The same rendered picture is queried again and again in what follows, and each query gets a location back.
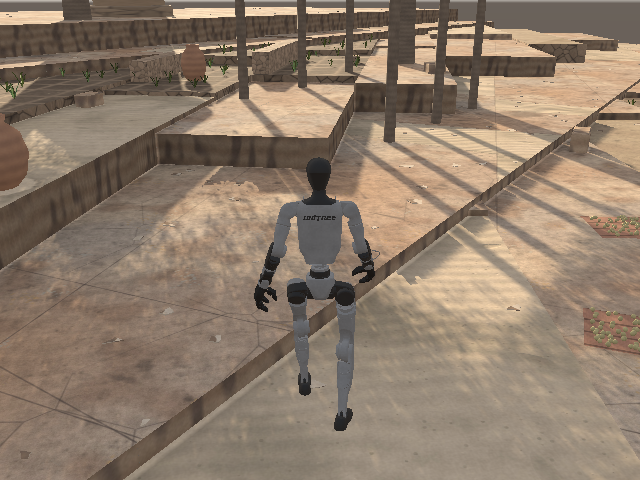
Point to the robot right hand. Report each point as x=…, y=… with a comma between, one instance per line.
x=368, y=277

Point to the left robot forearm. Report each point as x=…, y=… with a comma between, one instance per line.
x=269, y=269

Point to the right robot upper arm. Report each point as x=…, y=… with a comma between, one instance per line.
x=351, y=211

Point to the right robot forearm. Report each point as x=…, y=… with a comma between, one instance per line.
x=366, y=258

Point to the right robot thigh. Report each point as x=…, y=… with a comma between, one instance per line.
x=346, y=310

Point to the left robot upper arm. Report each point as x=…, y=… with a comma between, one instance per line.
x=287, y=211

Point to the robot left shin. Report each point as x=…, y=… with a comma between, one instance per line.
x=302, y=352

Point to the robot left hand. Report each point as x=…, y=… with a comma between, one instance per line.
x=259, y=297

